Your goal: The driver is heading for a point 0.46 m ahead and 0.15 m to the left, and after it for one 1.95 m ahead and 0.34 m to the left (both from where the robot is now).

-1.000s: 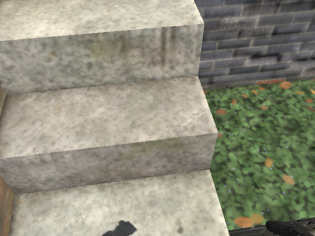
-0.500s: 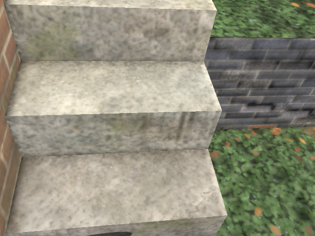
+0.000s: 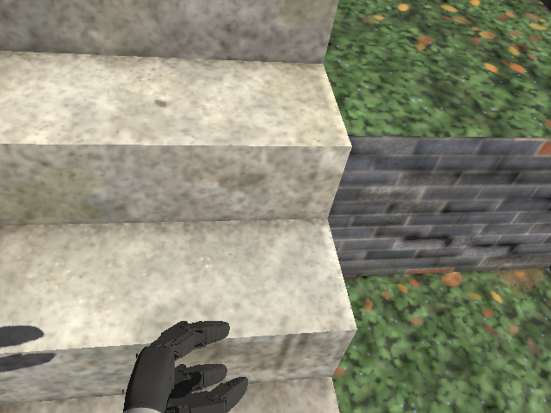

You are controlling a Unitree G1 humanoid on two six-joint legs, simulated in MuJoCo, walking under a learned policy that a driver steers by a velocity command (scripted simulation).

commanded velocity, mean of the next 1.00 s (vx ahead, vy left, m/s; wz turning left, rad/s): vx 0.50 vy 0.00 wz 0.00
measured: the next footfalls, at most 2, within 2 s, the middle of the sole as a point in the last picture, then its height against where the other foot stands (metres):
left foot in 0.28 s outside the picture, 0.20 m higher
right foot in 0.96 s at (290, 272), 0.19 m higher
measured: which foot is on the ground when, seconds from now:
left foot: up 0.00-0.26, down 0.28-1.00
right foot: down 0.00-0.28, up 0.30-0.94, down 0.96-1.00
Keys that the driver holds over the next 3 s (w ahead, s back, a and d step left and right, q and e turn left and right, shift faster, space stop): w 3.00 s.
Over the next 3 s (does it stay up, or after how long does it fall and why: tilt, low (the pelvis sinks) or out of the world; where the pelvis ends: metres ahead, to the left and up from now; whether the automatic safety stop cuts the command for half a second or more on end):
stays up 1.36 0.23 1.06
